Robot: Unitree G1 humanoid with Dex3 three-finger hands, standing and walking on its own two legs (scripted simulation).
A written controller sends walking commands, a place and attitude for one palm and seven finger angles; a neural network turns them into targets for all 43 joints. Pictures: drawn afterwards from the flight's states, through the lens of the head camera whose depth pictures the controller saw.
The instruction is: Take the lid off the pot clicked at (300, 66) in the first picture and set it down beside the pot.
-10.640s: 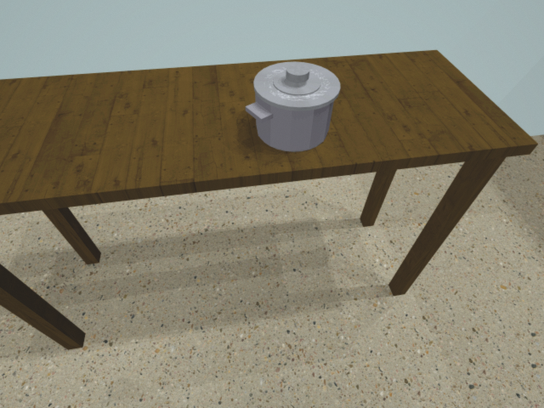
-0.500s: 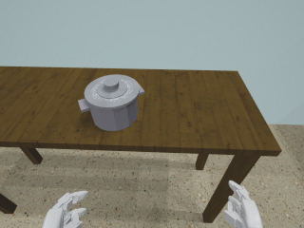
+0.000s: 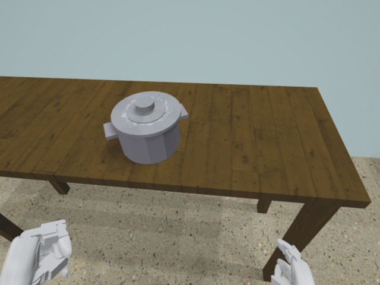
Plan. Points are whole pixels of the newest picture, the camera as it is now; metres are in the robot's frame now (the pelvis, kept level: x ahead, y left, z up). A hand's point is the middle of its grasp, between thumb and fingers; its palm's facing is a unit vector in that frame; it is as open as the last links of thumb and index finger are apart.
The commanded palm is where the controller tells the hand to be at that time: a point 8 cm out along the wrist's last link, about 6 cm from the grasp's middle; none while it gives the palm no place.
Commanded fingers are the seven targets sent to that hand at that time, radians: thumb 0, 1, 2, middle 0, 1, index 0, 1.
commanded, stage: raise the hand higher, near the body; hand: left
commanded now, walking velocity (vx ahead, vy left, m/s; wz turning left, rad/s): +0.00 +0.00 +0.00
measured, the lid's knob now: (144, 104) +0.47 +0.17 +0.15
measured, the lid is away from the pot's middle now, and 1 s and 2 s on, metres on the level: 0.00 0.00 0.00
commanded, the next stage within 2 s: reach forward and open the fingers in 0.70 s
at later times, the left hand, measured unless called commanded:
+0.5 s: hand (51, 228) +0.16 +0.24 +0.13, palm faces +0.33 -0.84 -0.44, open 3.1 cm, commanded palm +0.11 +0.28 +0.16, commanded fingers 0.00 0.90 0.90 -1.30 -1.50 -1.30 -1.50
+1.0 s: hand (35, 204) +0.18 +0.26 +0.17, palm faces +0.21 -0.18 -0.96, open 2.9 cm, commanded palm +0.15 +0.28 +0.21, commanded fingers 0.00 0.55 1.13 -1.21 -1.11 -1.21 -1.11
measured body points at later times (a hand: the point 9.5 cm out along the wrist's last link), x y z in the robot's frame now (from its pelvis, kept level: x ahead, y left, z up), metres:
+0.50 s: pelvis +0.00 +0.01 +0.00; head -0.01 +0.00 +0.45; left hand +0.14 +0.28 +0.16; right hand +0.22 -0.19 -0.06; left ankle -0.01 +0.13 -0.74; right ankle -0.03 -0.11 -0.74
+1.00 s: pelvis -0.02 +0.02 +0.00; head -0.01 -0.02 +0.44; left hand +0.17 +0.27 +0.22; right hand +0.20 -0.20 -0.09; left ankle -0.01 +0.13 -0.74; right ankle -0.03 -0.11 -0.74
